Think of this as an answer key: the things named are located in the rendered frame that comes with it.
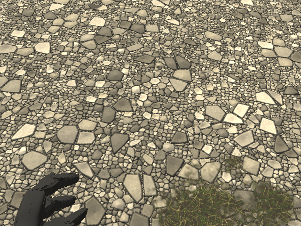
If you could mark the robot left hand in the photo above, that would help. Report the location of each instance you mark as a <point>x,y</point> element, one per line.
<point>38,204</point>

